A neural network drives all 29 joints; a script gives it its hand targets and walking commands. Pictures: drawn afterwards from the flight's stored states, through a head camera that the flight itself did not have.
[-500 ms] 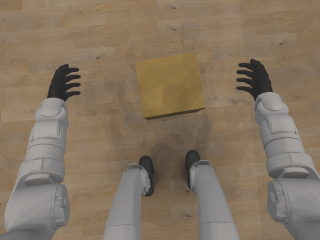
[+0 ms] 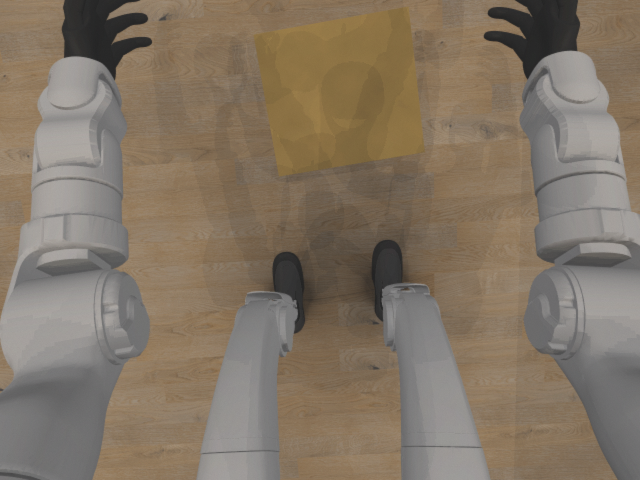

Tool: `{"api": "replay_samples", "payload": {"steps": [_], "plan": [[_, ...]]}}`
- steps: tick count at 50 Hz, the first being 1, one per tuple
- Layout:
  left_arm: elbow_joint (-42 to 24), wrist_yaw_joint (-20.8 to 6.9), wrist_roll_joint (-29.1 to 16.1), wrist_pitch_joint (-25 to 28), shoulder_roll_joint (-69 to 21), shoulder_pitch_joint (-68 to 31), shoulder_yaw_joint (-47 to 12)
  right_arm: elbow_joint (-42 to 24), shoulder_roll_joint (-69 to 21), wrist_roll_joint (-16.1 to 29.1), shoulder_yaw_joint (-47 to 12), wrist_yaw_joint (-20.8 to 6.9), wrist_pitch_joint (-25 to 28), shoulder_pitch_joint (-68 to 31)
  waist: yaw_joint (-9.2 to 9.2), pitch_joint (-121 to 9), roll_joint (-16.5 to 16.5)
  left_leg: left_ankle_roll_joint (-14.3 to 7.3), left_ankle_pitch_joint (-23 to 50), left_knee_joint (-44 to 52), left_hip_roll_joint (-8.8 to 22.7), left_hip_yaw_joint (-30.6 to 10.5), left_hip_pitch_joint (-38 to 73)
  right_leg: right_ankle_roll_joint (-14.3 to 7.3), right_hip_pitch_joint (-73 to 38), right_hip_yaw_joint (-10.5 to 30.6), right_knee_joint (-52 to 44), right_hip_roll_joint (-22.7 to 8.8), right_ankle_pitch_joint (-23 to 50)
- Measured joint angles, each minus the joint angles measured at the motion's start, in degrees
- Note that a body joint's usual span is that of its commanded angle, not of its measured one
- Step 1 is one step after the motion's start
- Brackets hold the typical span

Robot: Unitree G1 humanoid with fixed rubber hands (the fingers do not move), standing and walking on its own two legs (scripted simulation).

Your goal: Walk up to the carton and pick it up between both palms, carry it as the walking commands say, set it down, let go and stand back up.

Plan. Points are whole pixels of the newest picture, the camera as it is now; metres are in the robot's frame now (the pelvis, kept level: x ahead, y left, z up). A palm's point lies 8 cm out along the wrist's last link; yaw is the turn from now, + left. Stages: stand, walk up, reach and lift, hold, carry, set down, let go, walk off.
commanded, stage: reach and lift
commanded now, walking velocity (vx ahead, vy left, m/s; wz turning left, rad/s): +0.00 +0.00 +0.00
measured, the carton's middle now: (338, 103) +0.53 -0.03 -0.58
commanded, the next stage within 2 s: none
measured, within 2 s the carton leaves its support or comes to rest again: neither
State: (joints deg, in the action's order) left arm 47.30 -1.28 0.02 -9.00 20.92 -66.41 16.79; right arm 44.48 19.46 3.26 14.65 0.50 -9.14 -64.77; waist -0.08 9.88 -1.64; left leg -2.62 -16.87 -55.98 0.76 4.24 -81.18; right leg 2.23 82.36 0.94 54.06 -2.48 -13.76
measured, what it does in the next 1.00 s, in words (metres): lowers itself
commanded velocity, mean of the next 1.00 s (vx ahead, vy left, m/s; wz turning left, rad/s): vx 0.00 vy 0.00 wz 0.00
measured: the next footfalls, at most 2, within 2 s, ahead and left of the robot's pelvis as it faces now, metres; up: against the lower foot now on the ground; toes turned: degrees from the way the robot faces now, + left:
none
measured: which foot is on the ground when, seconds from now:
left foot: down 0.00-1.00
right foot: down 0.00-1.00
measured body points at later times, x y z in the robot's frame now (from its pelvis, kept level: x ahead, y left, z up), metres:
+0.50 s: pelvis -0.06 -0.01 -0.13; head +0.32 -0.01 +0.08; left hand +0.52 +0.22 -0.29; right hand +0.52 -0.21 -0.30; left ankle +0.06 +0.10 -0.64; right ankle +0.08 -0.14 -0.64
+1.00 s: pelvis -0.06 -0.01 -0.25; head +0.33 +0.01 -0.04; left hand +0.51 +0.22 -0.44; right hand +0.51 -0.22 -0.44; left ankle +0.06 +0.10 -0.64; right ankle +0.07 -0.14 -0.64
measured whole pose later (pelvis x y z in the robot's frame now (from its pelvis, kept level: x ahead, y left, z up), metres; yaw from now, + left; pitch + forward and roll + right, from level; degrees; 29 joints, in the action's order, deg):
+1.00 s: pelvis -0.06 -0.01 -0.25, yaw +1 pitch +34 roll -2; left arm 57.2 2.8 -6.2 -11.2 27.5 -87.8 5.0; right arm 58.0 25.4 11.1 14.7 5.4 -9.1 -86.2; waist -0.1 30.1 -0.6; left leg -2.6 -32.3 -117.2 1.1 1.4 -118.6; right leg 1.9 118.7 0.9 114.8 -2.5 -29.7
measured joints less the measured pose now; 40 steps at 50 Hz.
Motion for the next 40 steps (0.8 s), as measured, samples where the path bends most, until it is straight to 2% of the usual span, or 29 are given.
{"api": "replay_samples", "payload": {"steps": [5,13,20,27,40], "plan": [[0.0,0.0,0.0,0.0,1.7,-2.9,0.1,-1.7,0.7,0.2,0.0,0.6,0.2,-2.2,0.00,5.7,0.0,0.0,0.1,-1.7,0.0,-0.1,0.0,-0.2,0.0,0.0,1.8,0.0,-0.1],[0.0,0.0,-0.5,-2.6,5.7,-15.4,-0.8,-1.7,3.5,1.5,0.0,2.3,-1.9,-13.7,0.00,21.0,0.0,0.0,-1.7,-11.1,0.1,-0.6,-1.2,-0.5,1.2,0.0,11.4,0.0,-1.9],[2.8,0.9,-1.1,-5.5,5.5,-18.8,-3.3,2.1,3.9,2.0,0.0,3.6,-4.5,-17.3,0.00,20.2,0.0,0.0,-5.6,-25.4,0.4,-1.2,-11.5,-0.6,11.3,0.0,25.5,0.0,-6.0],[4.6,2.8,-4.1,-7.2,7.0,-21.4,-6.9,5.7,5.7,4.9,0.0,4.7,-5.6,-21.2,0.00,20.2,0.0,0.0,-9.6,-38.5,0.4,-1.8,-20.0,-0.6,19.5,0.0,38.5,0.0,-10.0],[5.9,3.7,-6.2,-5.2,7.1,-21.4,-10.4,8.5,6.0,6.6,0.0,4.9,-3.5,-21.4,0.00,20.2,0.4,0.0,-13.9,-52.9,0.4,-2.4,-30.4,-0.4,29.4,0.0,52.5,0.0,-14.3]]}}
